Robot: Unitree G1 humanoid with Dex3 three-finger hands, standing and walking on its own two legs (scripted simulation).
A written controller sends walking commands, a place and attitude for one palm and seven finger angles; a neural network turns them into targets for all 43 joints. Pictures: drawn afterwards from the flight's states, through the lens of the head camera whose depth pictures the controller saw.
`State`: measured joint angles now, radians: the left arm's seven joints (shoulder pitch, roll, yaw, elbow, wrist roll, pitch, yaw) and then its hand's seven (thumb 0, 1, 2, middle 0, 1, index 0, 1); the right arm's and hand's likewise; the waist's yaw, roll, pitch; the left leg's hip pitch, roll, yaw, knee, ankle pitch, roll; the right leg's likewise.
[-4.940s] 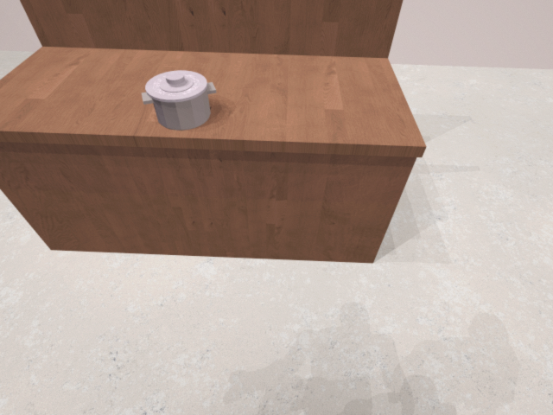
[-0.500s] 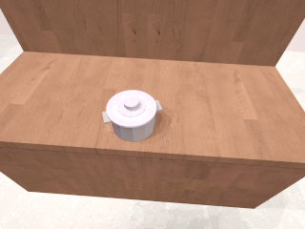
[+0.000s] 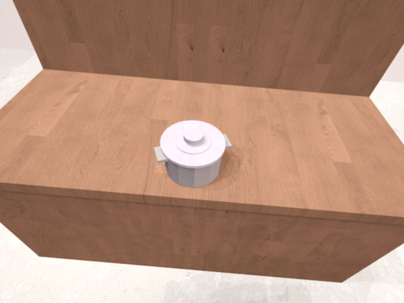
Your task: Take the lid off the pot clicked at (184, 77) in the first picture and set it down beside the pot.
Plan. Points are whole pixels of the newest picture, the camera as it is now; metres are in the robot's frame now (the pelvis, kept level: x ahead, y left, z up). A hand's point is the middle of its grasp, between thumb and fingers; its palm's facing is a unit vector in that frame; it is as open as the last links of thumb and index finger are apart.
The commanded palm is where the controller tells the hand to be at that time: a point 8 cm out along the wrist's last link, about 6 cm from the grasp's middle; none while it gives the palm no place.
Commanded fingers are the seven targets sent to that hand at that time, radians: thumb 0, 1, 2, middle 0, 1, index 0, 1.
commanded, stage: come to a stop and stand still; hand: left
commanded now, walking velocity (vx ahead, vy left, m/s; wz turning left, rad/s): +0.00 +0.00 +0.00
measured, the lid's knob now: (193, 136) +0.51 +0.06 +0.03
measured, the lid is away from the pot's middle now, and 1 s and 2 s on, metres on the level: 0.00 0.00 0.00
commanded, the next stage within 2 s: look again from close up in 0.44 s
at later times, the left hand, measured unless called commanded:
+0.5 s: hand out of the picture -0.04 +0.20 -0.17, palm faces +0.04 -0.99 -0.17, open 7.4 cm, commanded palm none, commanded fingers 0.00 0.90 0.90 -0.20 -0.30 -0.20 -0.30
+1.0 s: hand out of the picture +0.00 +0.18 -0.16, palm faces +0.04 -0.99 -0.17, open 7.4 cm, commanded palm none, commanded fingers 0.00 0.90 0.90 -0.20 -0.30 -0.20 -0.30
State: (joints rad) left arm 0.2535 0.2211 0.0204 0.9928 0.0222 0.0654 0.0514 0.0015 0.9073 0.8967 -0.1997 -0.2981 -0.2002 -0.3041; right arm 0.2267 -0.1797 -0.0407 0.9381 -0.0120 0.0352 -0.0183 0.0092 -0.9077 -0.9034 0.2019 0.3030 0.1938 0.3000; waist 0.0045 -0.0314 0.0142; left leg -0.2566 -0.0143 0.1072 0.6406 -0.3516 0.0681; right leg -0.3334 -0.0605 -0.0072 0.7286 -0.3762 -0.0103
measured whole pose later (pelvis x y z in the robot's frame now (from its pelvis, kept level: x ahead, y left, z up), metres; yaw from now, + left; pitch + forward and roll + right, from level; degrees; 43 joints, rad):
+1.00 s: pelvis +0.01 +0.02 +0.02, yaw +1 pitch -1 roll +0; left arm 0.34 0.14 -0.01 1.10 0.02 -0.01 0.04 0.00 0.91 0.90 -0.20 -0.30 -0.20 -0.30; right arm 0.32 -0.13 0.00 1.12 0.00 -0.02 -0.02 0.01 -0.92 -0.90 0.20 0.30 0.20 0.30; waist 0.00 -0.02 -0.01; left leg -0.17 -0.06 0.10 0.43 -0.25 0.09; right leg -0.19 -0.07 -0.01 0.45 -0.24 0.05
